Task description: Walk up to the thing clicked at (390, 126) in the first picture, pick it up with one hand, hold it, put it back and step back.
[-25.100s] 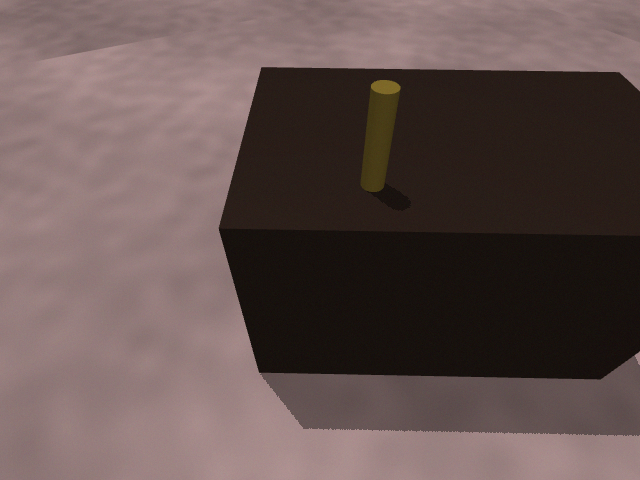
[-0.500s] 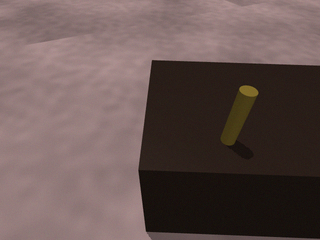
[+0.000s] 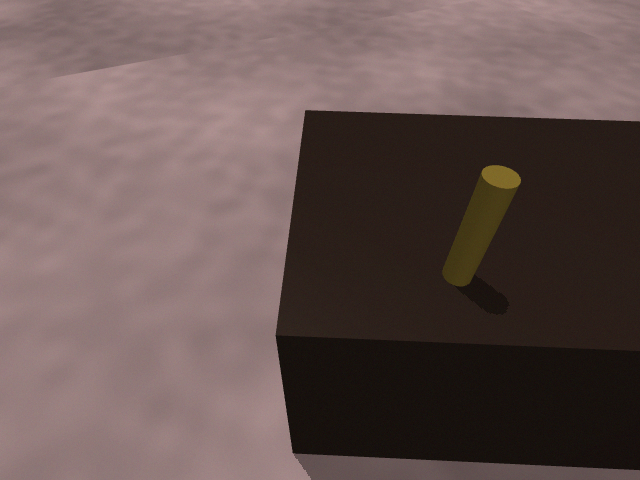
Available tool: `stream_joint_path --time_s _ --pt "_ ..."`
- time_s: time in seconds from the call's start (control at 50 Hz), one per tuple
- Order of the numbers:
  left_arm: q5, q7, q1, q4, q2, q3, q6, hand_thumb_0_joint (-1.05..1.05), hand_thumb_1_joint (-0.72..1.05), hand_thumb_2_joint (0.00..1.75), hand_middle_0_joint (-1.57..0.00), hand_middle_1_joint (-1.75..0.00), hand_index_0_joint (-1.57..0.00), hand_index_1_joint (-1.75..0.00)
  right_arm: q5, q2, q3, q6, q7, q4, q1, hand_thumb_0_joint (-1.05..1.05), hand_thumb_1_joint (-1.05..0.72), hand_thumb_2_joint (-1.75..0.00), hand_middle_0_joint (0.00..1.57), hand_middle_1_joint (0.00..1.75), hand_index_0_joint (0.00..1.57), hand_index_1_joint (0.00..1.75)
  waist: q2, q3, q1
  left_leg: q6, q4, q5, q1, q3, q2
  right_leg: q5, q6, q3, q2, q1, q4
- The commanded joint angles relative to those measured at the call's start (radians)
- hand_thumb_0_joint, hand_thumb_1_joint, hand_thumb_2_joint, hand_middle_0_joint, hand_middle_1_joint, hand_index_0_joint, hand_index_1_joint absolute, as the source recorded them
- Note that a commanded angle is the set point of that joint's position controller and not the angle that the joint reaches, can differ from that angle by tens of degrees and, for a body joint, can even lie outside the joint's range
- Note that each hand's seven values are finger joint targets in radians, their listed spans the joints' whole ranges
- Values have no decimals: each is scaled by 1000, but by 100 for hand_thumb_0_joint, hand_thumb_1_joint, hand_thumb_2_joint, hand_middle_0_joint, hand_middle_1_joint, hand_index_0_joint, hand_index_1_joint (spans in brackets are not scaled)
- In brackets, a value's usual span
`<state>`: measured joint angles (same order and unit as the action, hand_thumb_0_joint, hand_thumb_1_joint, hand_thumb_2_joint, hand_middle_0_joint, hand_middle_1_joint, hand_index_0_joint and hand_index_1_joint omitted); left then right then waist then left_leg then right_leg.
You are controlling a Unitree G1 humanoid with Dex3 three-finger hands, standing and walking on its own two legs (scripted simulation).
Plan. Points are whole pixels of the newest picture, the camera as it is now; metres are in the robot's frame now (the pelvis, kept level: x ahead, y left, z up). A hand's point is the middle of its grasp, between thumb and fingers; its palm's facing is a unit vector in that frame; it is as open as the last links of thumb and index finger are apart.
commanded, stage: home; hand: right
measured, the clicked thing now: (476, 232) +0.48 -0.23 +0.03
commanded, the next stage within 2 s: stand in 0.82 s
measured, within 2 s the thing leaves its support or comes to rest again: neither
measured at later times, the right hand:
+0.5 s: hand out of the picture +0.08 -0.26 -0.16, palm faces -0.04 +0.94 -0.35, open 17.3 cm
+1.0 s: hand out of the picture +0.07 -0.25 -0.16, palm faces -0.03 +0.94 -0.34, open 17.1 cm
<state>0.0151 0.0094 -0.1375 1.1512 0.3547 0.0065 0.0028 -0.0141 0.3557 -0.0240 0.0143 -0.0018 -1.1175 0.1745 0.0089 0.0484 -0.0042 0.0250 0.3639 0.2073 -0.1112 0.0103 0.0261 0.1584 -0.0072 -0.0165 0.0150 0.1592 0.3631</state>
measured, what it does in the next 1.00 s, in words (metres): stands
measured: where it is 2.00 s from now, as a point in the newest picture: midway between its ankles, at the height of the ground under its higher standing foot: outside the picture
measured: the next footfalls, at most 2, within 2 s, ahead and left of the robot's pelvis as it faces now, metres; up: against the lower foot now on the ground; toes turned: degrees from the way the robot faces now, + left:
none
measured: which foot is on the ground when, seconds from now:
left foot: down 0.00-1.00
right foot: down 0.00-1.00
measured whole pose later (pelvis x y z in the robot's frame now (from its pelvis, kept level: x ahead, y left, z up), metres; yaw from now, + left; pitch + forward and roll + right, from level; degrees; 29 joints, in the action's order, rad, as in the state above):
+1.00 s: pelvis +0.01 +0.00 +0.00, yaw +0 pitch -3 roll +0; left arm 0.01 0.01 -0.11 1.15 0.35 0.00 0.00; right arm -0.01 0.35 -0.01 0.01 0.00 -1.12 0.15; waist 0.00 0.05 0.00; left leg 0.03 0.32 0.20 -0.08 0.00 0.03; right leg 0.15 -0.01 -0.01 0.01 0.13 0.33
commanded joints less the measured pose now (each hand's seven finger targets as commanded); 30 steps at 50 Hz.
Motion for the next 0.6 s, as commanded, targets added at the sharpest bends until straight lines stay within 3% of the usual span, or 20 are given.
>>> stream_joint_path --time_s 0.0,0.08,0.26,0.32,0.36,0.5,0.58 --pt "-5 -12 46 -53 204 -35 -21 0 90 90 -20 -30 -20 -30 2 226 40 20 -17 48 -35 0 55 -5 5 5 5 5 -29 -48 -5 -43 -89 -81 -50 81 92 -53 28 106 104 -54 -69" --pt "-4 -15 54 -49 202 -33 -22 0 90 90 -20 -30 -20 -30 3 217 41 19 -17 48 -45 0 54 -6 5 5 5 5 -3 -53 -1 -39 -81 -135 -23 79 96 -96 28 97 103 -53 -66" --pt "-4 -16 66 -53 206 -36 -26 0 90 90 -20 -30 -20 -30 3 214 46 15 -17 50 -58 0 54 -6 5 5 5 5 -3 -55 1 -34 -84 -139 -4 72 99 -113 26 100 107 -53 -79" --pt "-5 -17 69 -54 205 -38 -28 0 90 90 -20 -30 -20 -30 3 215 48 15 -17 50 -65 0 53 -7 5 6 5 6 -6 -76 1 -36 -75 -181 3 70 103 -171 26 99 113 -84 -74" --pt "-6 -16 70 -54 205 -38 -27 0 90 90 -20 -30 -20 -30 3 210 46 15 -16 48 -65 0 53 -7 5 6 5 6 -17 -60 2 -35 -86 -136 -5 66 98 -132 23 102 111 -71 -87" --pt "-6 -17 69 -53 200 -38 -28 0 90 90 -20 -30 -20 -30 4 212 49 15 -15 50 -71 0 52 -7 6 6 6 6 -5 -71 -3 -34 -88 -163 0 70 103 -149 25 94 112 -86 -80" --pt "-6 -17 78 -55 206 -41 -27 0 90 90 -20 -30 -20 -30 2 206 48 13 -16 46 -63 0 53 -6 5 5 5 5 1 -55 0 -34 -98 -118 -16 65 97 -107 23 98 111 -78 -91"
